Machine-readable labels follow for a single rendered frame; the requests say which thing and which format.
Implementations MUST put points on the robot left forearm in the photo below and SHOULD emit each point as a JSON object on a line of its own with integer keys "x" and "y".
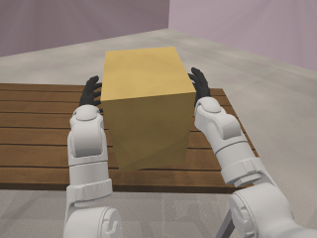
{"x": 89, "y": 181}

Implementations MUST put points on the robot right hand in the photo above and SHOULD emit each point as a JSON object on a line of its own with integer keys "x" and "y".
{"x": 200, "y": 84}

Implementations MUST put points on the robot left hand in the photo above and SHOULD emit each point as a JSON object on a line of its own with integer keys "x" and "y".
{"x": 87, "y": 97}

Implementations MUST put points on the carton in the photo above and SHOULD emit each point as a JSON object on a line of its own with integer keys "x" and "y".
{"x": 148, "y": 100}

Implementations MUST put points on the left robot upper arm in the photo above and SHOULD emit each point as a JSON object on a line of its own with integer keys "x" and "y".
{"x": 96, "y": 222}

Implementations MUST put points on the table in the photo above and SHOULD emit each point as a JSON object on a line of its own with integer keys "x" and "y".
{"x": 34, "y": 127}

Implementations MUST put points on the right robot upper arm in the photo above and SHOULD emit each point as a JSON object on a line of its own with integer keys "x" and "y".
{"x": 261, "y": 211}

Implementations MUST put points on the robot right forearm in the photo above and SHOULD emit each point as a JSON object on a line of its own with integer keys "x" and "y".
{"x": 237, "y": 160}

